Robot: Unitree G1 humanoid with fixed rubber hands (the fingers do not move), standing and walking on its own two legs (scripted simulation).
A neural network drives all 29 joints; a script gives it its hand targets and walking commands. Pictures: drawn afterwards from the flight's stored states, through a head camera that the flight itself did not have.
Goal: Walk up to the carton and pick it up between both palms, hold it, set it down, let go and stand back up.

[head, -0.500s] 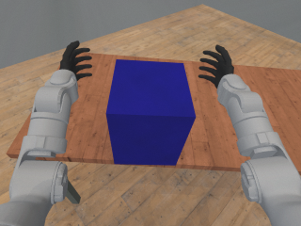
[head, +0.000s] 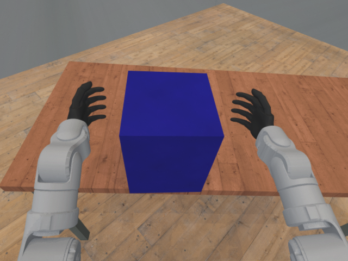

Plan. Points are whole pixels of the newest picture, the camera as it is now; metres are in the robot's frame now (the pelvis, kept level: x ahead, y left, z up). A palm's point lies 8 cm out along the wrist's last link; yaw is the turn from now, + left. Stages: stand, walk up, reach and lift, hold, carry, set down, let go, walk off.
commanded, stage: set down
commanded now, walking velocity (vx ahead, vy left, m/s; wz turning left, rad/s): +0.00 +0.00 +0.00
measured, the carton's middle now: (167, 135) +0.41 +0.06 +0.04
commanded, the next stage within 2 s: none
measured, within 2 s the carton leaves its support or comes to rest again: neither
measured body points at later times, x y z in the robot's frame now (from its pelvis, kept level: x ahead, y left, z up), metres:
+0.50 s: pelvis +0.00 -0.02 +0.00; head +0.00 +0.00 +0.45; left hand +0.28 +0.23 +0.10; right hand +0.33 -0.17 +0.09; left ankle +0.05 +0.12 -0.74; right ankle -0.01 -0.11 -0.74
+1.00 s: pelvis +0.02 -0.02 +0.00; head +0.02 -0.01 +0.45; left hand +0.23 +0.22 +0.05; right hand +0.27 -0.18 +0.05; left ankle +0.05 +0.12 -0.74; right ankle -0.01 -0.11 -0.74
